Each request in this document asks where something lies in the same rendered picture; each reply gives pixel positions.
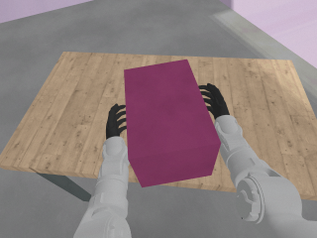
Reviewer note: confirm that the left robot upper arm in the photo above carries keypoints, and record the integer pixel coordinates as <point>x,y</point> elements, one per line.
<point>111,226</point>

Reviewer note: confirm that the carton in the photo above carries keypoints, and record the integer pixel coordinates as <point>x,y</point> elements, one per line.
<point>170,134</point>

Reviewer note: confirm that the left robot forearm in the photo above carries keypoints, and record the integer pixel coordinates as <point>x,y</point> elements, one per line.
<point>110,195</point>

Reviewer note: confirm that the robot right hand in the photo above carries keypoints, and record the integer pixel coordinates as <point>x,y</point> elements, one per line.
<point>218,105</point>

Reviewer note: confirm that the robot left hand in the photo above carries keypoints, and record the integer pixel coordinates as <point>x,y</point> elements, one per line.
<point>112,125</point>

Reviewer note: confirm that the right robot upper arm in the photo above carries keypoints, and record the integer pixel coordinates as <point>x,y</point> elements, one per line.
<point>273,206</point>

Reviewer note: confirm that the table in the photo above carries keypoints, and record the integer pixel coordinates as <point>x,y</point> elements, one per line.
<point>63,132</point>

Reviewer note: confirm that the right robot forearm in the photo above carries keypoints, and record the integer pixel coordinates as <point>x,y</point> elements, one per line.
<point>238,156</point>

